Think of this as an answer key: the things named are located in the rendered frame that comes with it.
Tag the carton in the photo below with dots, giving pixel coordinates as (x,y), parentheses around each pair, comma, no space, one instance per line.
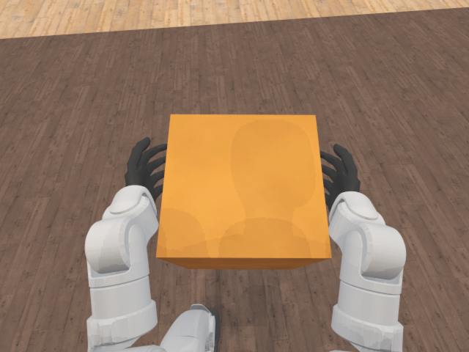
(243,191)

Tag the right robot forearm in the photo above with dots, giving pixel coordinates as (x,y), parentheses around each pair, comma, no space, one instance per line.
(373,258)

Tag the robot left thigh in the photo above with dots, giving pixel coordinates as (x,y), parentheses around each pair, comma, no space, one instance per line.
(192,331)

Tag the robot left hand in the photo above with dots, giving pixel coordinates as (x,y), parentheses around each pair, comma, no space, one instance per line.
(139,171)

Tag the left robot forearm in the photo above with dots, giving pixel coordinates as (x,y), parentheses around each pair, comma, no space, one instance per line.
(118,268)

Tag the robot right hand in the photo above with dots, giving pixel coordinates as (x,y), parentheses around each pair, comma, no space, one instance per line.
(345,178)

